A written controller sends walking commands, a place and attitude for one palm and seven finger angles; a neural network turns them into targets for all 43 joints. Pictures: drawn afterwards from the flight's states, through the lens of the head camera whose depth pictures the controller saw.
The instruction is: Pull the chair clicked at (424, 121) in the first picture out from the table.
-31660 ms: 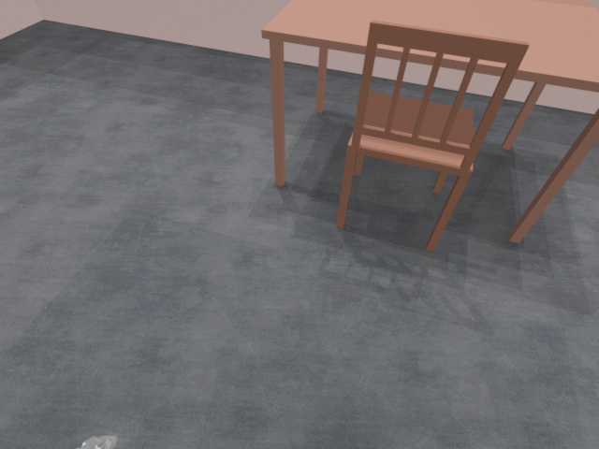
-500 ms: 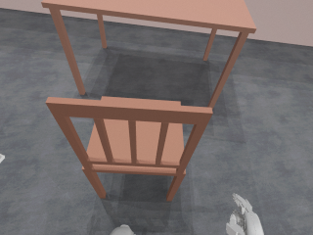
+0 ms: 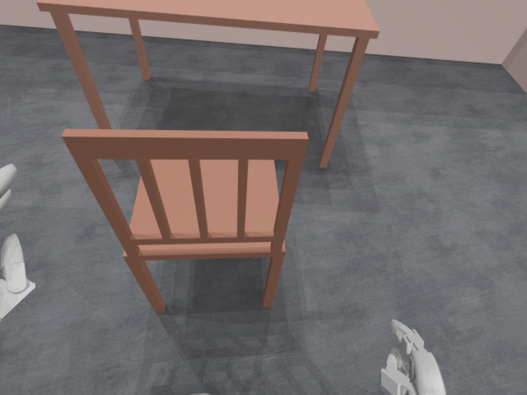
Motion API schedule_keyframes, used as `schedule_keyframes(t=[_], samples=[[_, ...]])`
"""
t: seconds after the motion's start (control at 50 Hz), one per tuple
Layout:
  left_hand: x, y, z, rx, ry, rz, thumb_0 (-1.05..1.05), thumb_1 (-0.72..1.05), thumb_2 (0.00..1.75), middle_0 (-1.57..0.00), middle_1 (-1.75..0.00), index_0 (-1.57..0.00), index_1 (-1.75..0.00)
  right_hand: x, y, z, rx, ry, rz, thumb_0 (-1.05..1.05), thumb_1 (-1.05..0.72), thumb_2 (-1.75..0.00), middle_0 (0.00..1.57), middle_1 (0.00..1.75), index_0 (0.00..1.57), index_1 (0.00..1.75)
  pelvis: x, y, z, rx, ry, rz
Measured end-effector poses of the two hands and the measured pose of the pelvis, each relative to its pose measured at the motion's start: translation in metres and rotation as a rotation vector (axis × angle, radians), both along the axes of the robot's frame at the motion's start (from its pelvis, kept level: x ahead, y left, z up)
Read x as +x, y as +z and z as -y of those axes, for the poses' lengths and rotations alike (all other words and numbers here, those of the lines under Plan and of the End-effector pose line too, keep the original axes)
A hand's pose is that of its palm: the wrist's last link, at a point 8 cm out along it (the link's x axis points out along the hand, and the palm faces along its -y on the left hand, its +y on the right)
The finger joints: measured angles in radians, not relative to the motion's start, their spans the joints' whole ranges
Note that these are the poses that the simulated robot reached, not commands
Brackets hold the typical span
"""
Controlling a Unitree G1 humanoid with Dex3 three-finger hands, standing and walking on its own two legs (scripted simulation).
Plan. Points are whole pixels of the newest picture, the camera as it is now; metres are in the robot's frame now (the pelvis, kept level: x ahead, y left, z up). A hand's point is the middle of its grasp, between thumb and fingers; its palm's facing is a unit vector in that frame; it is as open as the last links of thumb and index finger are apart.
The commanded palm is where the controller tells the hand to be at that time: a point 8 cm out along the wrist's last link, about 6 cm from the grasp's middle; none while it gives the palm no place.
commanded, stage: stop stepping back and stand still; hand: left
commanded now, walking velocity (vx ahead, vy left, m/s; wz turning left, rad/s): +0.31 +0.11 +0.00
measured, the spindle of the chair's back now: (199, 201) +0.50 +0.16 -0.09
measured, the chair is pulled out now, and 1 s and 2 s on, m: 0.62 0.62 0.62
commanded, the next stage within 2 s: let the arm hang, fingers relaxed in 0.60 s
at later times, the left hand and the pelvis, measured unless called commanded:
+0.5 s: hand out of the picture +0.12 +0.26 +0.17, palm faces +0.44 -0.74 -0.51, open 7.4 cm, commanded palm +0.06 +0.30 +0.18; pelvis -0.07 -0.01 +0.00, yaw +3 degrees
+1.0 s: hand out of the picture +0.02 +0.17 -0.16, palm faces +0.13 -0.98 -0.12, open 6.9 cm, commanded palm none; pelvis -0.06 +0.00 +0.00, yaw +4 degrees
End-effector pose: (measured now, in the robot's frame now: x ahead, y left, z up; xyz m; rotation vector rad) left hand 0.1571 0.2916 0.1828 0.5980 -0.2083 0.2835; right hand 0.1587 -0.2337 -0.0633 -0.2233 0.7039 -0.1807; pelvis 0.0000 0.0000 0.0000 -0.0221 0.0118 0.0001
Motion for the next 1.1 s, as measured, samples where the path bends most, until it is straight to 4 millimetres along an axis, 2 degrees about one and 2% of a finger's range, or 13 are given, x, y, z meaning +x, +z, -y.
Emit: schedule_keyframes(t=[0.14,0.26,0.36,0.54,0.7,0.74,0.78,0.82,0.88,0.94,0.96,0.98,1.1], samples=[[-0.041,0.007,0.002,-0.014,0.087,0.090,0.01,0.88,0.90,-0.22,-0.30,-0.22,-0.30,-0.049,-0.012,0.012,0.009,0.005,-0.041,0.01,-0.90,-0.89,0.20,0.30,0.20,0.30,-0.030,-0.001,0.011,0.008,0.001,0.038],[-0.050,-0.002,-0.008,-0.094,0.105,0.147,0.01,0.88,0.90,-0.22,-0.30,-0.22,-0.30,-0.089,-0.013,0.025,-0.039,-0.054,-0.058,0.01,-0.91,-0.89,0.20,0.30,0.20,0.30,-0.047,-0.004,0.003,0.002,0.016,0.041],[-0.061,-0.002,-0.009,-0.062,0.093,0.076,0.02,0.88,0.90,-0.21,-0.30,-0.21,-0.30,-0.110,-0.007,0.019,0.001,-0.090,-0.030,0.01,-0.91,-0.89,0.20,0.30,0.20,0.30,-0.057,0.004,0.002,-0.004,0.035,0.042],[-0.085,0.003,-0.007,-0.018,0.130,0.049,0.02,0.88,0.90,-0.22,-0.30,-0.22,-0.30,-0.105,-0.025,0.009,0.040,-0.001,-0.103,0.01,-0.91,-0.89,0.20,0.30,0.20,0.30,-0.065,0.003,0.010,-0.008,0.037,0.015],[-0.063,-0.010,-0.010,-0.097,0.122,0.039,0.02,0.88,0.90,-0.22,-0.30,-0.21,-0.30,-0.076,-0.009,0.008,0.008,-0.013,-0.034,0.01,-0.91,-0.89,0.20,0.30,0.20,0.30,-0.054,0.005,0.002,0.006,0.025,0.029],[-0.049,-0.032,-0.013,-0.099,0.112,-0.052,0.01,0.89,0.90,-0.21,-0.30,-0.21,-0.30,-0.067,-0.012,0.006,0.021,0.025,-0.034,0.01,-0.91,-0.89,0.20,0.30,0.20,0.30,-0.054,0.003,-0.001,0.006,0.037,0.004],[-0.036,-0.085,-0.016,-0.197,0.144,-0.249,0.01,0.89,0.90,-0.21,-0.30,-0.21,-0.30,-0.062,-0.024,0.003,0.035,0.053,-0.085,0.01,-0.91,-0.89,0.20,0.30,0.20,0.30,-0.054,0.000,-0.004,0.010,0.045,-0.011],[-0.036,-0.151,-0.008,-0.321,0.186,-0.492,0.00,0.90,0.90,-0.20,-0.30,-0.20,-0.30,-0.064,-0.035,-0.002,0.048,0.070,-0.142,0.01,-0.91,-0.90,0.20,0.30,0.20,0.30,-0.054,-0.001,-0.006,0.011,0.051,-0.012],[-0.064,-0.242,0.024,-0.476,0.205,-0.856,0.01,0.90,0.90,-0.20,-0.29,-0.20,-0.30,-0.077,-0.044,-0.011,0.059,0.075,-0.226,0.01,-0.91,-0.89,0.20,0.30,0.20,0.30,-0.054,-0.003,-0.006,0.017,0.058,0.002],[-0.116,-0.303,0.067,-0.592,0.184,-1.162,0.01,0.91,0.90,-0.20,-0.29,-0.20,-0.30,-0.101,-0.048,-0.017,0.057,0.062,-0.321,0.01,-0.91,-0.89,0.20,0.30,0.20,0.30,-0.054,-0.002,-0.005,0.017,0.056,0.016],[-0.134,-0.314,0.079,-0.632,0.187,-1.235,0.01,0.91,0.90,-0.20,-0.29,-0.20,-0.30,-0.111,-0.050,-0.018,0.054,0.056,-0.358,0.01,-0.91,-0.89,0.20,0.30,0.20,0.30,-0.054,-0.001,-0.005,0.014,0.056,0.019],[-0.144,-0.319,0.079,-0.681,0.241,-1.231,-0.02,0.95,0.90,-0.21,-0.29,-0.20,-0.30,-0.121,-0.051,-0.019,0.050,0.053,-0.399,0.01,-0.91,-0.89,0.20,0.30,0.20,0.30,-0.055,0.000,-0.004,0.010,0.063,0.018],[-0.200,-0.324,0.057,-0.633,0.340,-1.382,-0.06,1.01,0.90,-0.21,-0.30,-0.21,-0.30,-0.171,-0.057,-0.005,0.018,-0.005,-0.579,-0.01,-0.94,-0.89,0.20,0.30,0.20,0.30,-0.057,0.005,-0.004,0.002,0.070,0.015]])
